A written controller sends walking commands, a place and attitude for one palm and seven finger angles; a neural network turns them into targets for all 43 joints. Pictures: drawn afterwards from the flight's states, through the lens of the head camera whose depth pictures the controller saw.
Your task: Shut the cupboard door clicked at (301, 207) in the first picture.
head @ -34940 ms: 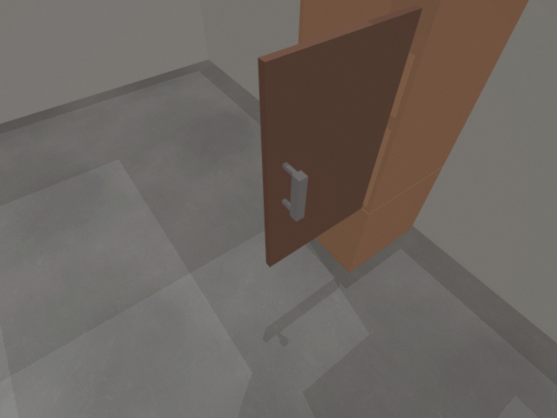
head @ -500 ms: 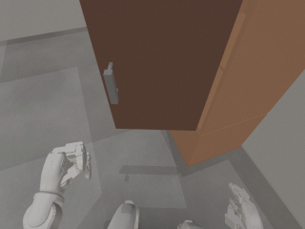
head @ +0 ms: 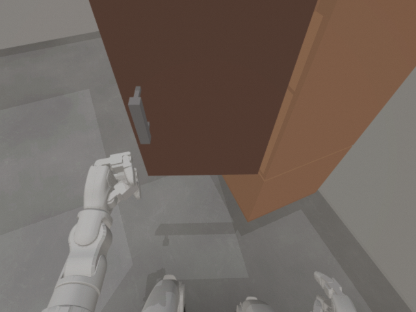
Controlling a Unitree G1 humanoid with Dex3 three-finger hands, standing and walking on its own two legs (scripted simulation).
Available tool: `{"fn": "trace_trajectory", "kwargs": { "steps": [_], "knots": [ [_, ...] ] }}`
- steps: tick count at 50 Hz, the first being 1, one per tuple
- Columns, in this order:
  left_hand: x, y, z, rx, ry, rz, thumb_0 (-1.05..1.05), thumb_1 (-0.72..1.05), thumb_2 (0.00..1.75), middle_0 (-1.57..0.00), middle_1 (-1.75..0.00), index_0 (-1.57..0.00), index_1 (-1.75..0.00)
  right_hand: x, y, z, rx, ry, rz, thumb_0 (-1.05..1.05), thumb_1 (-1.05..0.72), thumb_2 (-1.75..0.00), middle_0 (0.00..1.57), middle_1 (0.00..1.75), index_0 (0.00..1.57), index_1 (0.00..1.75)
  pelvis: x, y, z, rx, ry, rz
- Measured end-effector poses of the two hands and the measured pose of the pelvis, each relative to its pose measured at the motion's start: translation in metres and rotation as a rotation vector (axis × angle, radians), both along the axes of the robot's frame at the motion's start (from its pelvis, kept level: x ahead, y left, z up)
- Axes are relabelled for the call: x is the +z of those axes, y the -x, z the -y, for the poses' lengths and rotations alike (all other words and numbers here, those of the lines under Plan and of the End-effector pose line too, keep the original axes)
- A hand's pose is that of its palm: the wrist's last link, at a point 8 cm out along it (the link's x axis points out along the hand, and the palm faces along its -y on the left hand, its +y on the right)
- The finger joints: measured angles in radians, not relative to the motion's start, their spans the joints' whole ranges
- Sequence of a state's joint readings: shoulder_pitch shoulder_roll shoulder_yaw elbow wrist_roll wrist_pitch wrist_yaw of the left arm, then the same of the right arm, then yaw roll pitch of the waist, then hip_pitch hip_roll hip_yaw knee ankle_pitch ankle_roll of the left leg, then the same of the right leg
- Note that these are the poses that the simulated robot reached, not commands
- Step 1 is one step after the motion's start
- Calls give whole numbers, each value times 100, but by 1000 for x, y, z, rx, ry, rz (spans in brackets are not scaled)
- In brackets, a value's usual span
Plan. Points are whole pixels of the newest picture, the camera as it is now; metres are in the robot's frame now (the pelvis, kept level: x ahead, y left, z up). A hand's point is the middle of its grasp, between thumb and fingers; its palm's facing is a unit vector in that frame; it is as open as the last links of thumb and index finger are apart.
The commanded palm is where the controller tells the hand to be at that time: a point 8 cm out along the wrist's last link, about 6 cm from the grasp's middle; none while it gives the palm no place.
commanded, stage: bring the fist close to the handle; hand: left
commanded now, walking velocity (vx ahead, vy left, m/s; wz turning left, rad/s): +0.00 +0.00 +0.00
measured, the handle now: (141, 115) +0.51 +0.18 +0.05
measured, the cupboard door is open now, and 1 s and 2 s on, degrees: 68 68 50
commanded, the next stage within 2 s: push the door shut along its arc in 0.72 s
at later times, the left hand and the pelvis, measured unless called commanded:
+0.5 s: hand (156, 150) +0.41 +0.13 +0.06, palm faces +0.05 -1.00 -0.03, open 3.1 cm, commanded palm +0.38 +0.18 +0.05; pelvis +0.00 -0.01 +0.00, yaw -1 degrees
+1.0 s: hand (153, 150) +0.41 +0.13 +0.06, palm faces +0.03 -1.00 -0.04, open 3.1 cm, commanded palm +0.40 +0.18 +0.05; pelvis +0.00 -0.02 +0.00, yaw -1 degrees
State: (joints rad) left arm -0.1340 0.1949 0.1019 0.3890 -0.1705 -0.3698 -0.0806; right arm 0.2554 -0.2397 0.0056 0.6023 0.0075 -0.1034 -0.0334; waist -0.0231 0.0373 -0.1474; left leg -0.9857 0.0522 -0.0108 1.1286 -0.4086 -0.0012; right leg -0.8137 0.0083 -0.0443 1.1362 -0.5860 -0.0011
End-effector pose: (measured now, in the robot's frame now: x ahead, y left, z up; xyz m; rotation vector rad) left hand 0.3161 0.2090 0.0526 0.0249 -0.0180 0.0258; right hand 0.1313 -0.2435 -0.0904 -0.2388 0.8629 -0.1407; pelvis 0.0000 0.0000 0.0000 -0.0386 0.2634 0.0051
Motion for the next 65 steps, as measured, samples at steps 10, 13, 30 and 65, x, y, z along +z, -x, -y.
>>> {"fn": "trace_trajectory", "kwargs": {
  "steps": [10, 13, 30, 65],
  "knots": [
    [7, -36, 11, 8, 0, 8, 1, 90, 90, -130, -150, -130, -150, -5, 14, 3, -28, -17, -54, 1, -91, -90, 20, 30, 20, 30, 2, 0, 1, -9, -5, -10],
    [7, -45, 15, 13, -1, 4, 1, 90, 90, -130, -150, -130, -150, -7, 21, 4, -35, -20, -77, 1, -91, -90, 20, 30, 20, 30, 2, 0, 2, -9, -6, -14],
    [4, -66, 29, 36, -15, -3, 1, 90, 90, -130, -150, -130, -150, -19, 65, 19, -108, -41, -215, 1, -91, -90, 20, 30, 20, 30, 2, 0, 10, -29, -24, -33],
    [11, -121, 16, -79, -11, -6, 1, 90, 90, -134, -150, -130, -150, -33, 82, 23, -129, -8, -283, 1, -91, -90, 20, 30, 20, 30, -12, 4, 7, -17, -5, -82]
  ]
}}
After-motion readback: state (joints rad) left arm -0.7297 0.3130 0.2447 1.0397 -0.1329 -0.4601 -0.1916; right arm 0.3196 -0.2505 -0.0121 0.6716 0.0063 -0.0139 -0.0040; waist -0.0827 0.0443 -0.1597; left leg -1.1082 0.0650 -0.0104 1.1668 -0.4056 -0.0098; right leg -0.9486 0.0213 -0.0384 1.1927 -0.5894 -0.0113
